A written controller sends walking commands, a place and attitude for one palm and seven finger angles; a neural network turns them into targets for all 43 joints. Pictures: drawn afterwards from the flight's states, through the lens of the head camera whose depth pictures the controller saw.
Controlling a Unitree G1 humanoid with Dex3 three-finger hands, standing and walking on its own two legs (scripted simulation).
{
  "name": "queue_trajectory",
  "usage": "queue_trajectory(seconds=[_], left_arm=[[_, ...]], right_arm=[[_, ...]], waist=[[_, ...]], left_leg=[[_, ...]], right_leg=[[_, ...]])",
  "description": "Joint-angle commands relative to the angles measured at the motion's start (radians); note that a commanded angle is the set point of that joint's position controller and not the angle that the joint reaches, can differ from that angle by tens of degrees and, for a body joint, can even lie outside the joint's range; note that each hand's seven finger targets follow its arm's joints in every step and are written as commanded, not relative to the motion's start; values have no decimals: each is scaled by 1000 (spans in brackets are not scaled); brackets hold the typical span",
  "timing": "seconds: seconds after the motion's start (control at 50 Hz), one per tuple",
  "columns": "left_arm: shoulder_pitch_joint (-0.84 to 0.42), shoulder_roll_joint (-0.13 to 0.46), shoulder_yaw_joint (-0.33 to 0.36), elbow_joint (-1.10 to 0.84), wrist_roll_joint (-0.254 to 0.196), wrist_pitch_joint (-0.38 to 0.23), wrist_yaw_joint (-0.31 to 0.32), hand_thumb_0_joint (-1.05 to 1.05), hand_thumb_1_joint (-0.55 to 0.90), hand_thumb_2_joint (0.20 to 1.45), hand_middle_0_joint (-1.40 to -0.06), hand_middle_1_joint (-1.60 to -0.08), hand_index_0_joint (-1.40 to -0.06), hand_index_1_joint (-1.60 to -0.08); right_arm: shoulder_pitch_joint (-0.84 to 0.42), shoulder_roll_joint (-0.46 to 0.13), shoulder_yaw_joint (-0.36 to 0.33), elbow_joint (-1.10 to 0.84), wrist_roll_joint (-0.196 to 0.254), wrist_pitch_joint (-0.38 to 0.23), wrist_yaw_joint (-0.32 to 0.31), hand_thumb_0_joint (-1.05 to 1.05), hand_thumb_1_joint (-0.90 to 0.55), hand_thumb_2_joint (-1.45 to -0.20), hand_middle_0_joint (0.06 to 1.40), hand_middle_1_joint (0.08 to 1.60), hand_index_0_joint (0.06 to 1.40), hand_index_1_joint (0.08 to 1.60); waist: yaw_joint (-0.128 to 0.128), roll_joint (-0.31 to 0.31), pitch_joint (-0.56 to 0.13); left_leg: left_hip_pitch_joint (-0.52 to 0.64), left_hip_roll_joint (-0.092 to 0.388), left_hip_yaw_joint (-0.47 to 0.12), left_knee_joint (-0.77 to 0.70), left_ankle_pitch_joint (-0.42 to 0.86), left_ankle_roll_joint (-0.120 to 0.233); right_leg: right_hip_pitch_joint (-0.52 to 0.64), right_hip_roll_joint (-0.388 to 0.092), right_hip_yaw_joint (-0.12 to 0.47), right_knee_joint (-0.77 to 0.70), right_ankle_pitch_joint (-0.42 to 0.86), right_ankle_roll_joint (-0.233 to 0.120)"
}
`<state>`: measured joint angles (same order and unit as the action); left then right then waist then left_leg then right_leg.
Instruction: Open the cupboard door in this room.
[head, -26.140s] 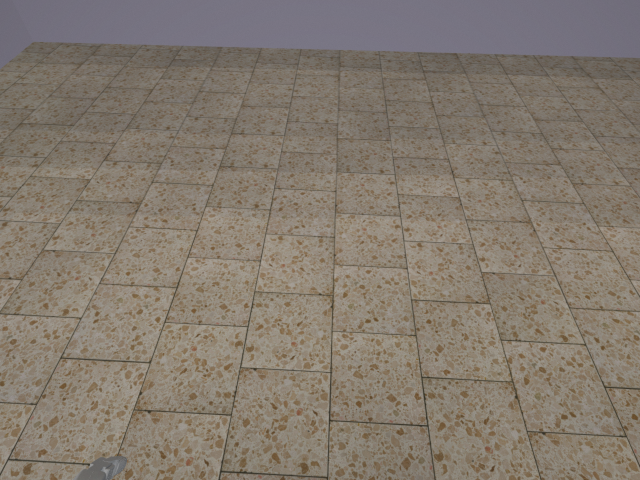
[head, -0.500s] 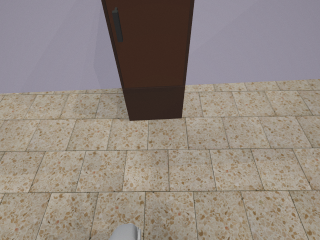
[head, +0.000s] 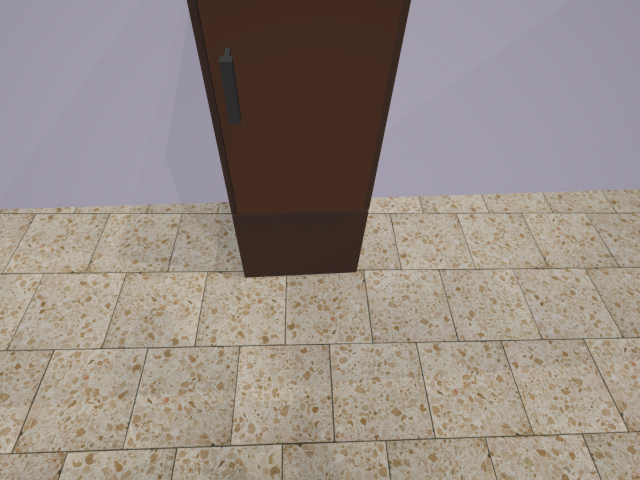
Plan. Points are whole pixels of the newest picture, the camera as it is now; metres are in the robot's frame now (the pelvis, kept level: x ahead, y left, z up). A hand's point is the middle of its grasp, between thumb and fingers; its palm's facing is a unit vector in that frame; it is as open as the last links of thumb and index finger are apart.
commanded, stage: take the last steps up to it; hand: left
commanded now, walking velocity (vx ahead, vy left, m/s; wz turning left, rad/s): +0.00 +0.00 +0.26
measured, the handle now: (231, 86) +0.82 +0.23 +0.03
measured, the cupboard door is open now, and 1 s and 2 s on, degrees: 0 0 0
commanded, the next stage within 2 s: come to a stop and stand still in 0.82 s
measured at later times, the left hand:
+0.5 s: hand out of the picture -0.01 +0.17 -0.18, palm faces +0.19 -0.97 -0.16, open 7.3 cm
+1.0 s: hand (229, 345) +0.34 +0.17 -0.17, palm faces +0.08 -0.97 -0.23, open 7.3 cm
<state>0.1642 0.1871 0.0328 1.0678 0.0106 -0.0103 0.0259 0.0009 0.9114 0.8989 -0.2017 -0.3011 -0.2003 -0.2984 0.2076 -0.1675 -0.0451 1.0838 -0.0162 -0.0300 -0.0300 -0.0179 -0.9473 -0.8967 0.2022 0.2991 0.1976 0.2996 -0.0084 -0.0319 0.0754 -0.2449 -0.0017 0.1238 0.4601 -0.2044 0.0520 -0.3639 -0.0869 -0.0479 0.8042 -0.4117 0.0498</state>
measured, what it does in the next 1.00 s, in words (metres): walks ahead: right foot, then left foot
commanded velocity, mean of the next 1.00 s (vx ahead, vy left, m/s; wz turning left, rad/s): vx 0.18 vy -0.01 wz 0.02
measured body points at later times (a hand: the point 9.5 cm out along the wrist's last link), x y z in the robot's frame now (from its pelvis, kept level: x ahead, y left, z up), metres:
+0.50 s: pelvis +0.10 +0.01 -0.01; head +0.12 +0.03 +0.44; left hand -0.01 +0.22 -0.17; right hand +0.17 -0.23 -0.15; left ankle +0.11 +0.12 -0.74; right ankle +0.04 -0.13 -0.74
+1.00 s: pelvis +0.27 -0.02 -0.01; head +0.31 -0.04 +0.44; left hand +0.34 +0.22 -0.15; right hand +0.24 -0.24 -0.18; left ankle +0.16 +0.11 -0.67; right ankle +0.33 -0.12 -0.74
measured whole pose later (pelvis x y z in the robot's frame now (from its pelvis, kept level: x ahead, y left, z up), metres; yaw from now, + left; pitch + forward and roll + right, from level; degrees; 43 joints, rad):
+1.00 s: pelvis +0.27 -0.02 -0.01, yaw +4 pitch -1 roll +0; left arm 0.13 0.16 0.04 1.02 0.01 -0.06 0.01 0.00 0.92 0.90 -0.20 -0.30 -0.20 -0.30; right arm 0.30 -0.15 -0.05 1.15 -0.01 0.00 -0.01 0.01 -0.90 -0.90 0.20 0.30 0.20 0.30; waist -0.02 0.04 0.11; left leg -0.31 0.07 0.04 1.09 -0.48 -0.01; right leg -0.35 -0.06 -0.16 0.61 -0.24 -0.03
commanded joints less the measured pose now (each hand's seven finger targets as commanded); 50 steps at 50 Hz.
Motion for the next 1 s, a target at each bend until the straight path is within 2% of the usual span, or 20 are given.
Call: queue_trajectory(seconds=[0.0, 0.06, 0.12, 0.2, 0.3, 0.38, 0.42, 0.44, 0.46, 0.48, 0.54, 0.62, 0.76, 0.82, 0.84, 0.86, 0.88, 0.9, 0.94, 0.98], left_arm=[[111, 24, 4, -14, 3, 11, -1, 0, 900, 900, -200, -300, -200, -300], [152, 58, 5, 3, 5, -4, 4, 0, 900, 900, -200, -300, -200, -300], [144, 181, 31, -12, 6, -18, -3, 0, 900, 900, -200, -300, -200, -300], [180, 130, 35, 1, 10, -32, -3, 0, 900, 900, -200, -300, -200, -300], [243, 113, 34, 28, 16, -49, -8, 0, 900, 900, -200, -300, -200, -300], [213, 117, 34, 37, 12, -44, -12, 0, 900, 900, -200, -300, -200, -300], [187, 100, 30, 36, 4, -37, -16, 0, 900, 900, -200, -300, -200, -300], [182, 74, 25, 25, 5, -36, -24, 0, 900, 900, -200, -300, -200, -300], [174, 18, 15, -5, 2, -36, -33, 0, 900, 900, -200, -300, -200, -300], [101, 34, 14, -36, 14, -35, -29, 0, 900, 900, -200, -300, -200, -300], [90, 41, 23, -13, 15, -35, -44, 0, 900, 900, -200, -300, -200, -300], [131, 3, 21, -4, 14, -18, -47, 0, 900, 900, -200, -300, -200, -300], [31, 5, 27, -61, 10, -15, -49, 0, 900, 900, -200, -300, -200, -300], [160, 41, 37, -21, 14, -26, -45, 0, 900, 900, -200, -300, -200, -300], [259, 92, 46, 7, 15, -37, -40, 0, 900, 900, -200, -300, -200, -300], [358, 188, 69, 36, 22, -50, -27, 0, 900, 900, -200, -300, -200, -300], [397, 242, 73, 38, 3, -51, -21, 0, 900, 900, -200, -300, -200, -300], [312, 227, 70, 20, -1, -51, -15, 0, 900, 900, -200, -300, -200, -300], [119, 136, 44, -36, 1, -42, -2, 0, 900, 900, -200, -300, -200, -300], [51, 113, 31, -61, 10, -43, 7, 0, 900, 900, -200, -300, -200, -300]], right_arm=[[26, -127, -21, -33, -3, 1, 4, 0, -900, -900, 200, 300, 200, 300], [40, -96, -13, -22, 4, 7, 8, 0, -900, -900, 200, 300, 200, 300], [53, -42, -2, -37, -2, 25, 19, 0, -900, -900, 200, 300, 200, 300], [41, -44, -10, -34, -4, 14, 30, 0, -900, -900, 200, 300, 200, 300], [-14, -19, -10, -71, -1, 6, 41, 0, -900, -900, 200, 300, 200, 300], [22, -16, -8, -66, -1, 1, 44, 0, -900, -900, 200, 300, 200, 300], [124, -51, -13, -25, -2, -11, 38, 0, -900, -900, 200, 300, 200, 300], [209, -109, -29, -3, -5, -16, 31, 0, -900, -900, 200, 300, 200, 300], [293, -205, -54, 13, -16, -18, 21, 0, -900, -900, 200, 300, 200, 300], [354, -237, -61, 30, -18, -15, 19, 0, -900, -900, 200, 300, 200, 300], [192, -140, -33, -12, -8, -22, 12, 0, -900, -900, 200, 300, 200, 300], [170, -109, -22, -14, -4, -43, 5, 0, -900, -900, 200, 300, 200, 300], [158, -107, -39, 3, -12, -33, 7, 0, -900, -900, 200, 300, 200, 300], [137, -111, -40, 10, -10, -23, 9, 0, -900, -900, 200, 300, 200, 300], [142, -95, -38, 10, -3, -25, 15, 0, -900, -900, 200, 300, 200, 300], [175, -31, -24, 1, 6, -28, 23, 0, -900, -900, 200, 300, 200, 300], [177, -27, -16, -25, 16, -14, 19, 0, -900, -900, 200, 300, 200, 300], [127, -39, -20, -27, 14, -2, 18, 0, -900, -900, 200, 300, 200, 300], [112, -31, -16, -9, 9, 1, 15, 0, -900, -900, 200, 300, 200, 300], [149, -11, -2, 15, 10, 22, 13, 0, -900, -900, 200, 300, 200, 300]], waist=[[31, 163, -93], [57, 76, -87], [60, -295, 6], [55, -83, 41], [63, -106, 2], [17, -127, 4], [-34, -38, -24], [-75, 97, -54], [-107, 303, -54], [-140, 333, -33], [-56, 161, 48], [-12, 139, 11], [-5, 171, 57], [63, 100, -6], [110, 6, -56], [140, -229, -150], [130, -316, -196], [120, -277, -168], [48, -54, -68], [8, -44, -97]], left_leg=[[20, 246, -241, -146, 331, 95], [-58, 178, -212, -65, 125, 22], [-173, 34, -66, 151, -284, -68], [-284, 74, -81, 399, -264, -54], [-272, 84, -48, 333, -215, -65], [-68, 62, 13, 138, -97, -65], [183, 53, 36, 11, -40, -68], [311, 149, -106, -50, -143, -33], [377, 369, -404, -190, -293, 58], [332, 449, -530, -284, -346, 112], [158, 392, -366, -301, -224, 109], [161, 314, -163, -274, 96, 94], [93, 296, -69, -204, 207, 72], [42, 244, -31, -25, 227, 26], [-30, 193, 5, 137, 201, -3], [-190, 87, 68, 424, -71, -39], [-257, 25, -17, 676, -436, -49], [-279, 60, -119, 774, -397, -40], [-246, 114, -146, 739, -243, -56], [-135, 109, -132, 579, -216, -78]], right_leg=[[109, 14, -27, -140, 68, 1], [265, -11, -5, -393, 223, -8], [172, -269, 320, -656, -173, -155], [261, -257, 234, -600, 73, -208], [297, -232, 135, -564, 264, -204], [173, -187, 58, -533, 165, -165], [28, -127, -2, -438, 81, -121], [-87, -68, -37, -271, 32, -88], [-253, 25, -131, -28, -81, -42], [-306, 34, -75, 170, -172, -51], [-299, -58, 16, 309, 4, -60], [-244, -57, -6, 229, 119, -27], [-91, -29, -67, -110, 193, -29], [158, 33, -125, -244, 269, -46], [316, 7, -78, -297, 300, -65], [483, -209, 194, -371, 373, -133], [470, -363, 424, -504, 432, -227], [376, -350, 422, -536, 372, -246], [222, -299, 233, -503, 528, -220], [152, -249, 81, -460, 786, -193]])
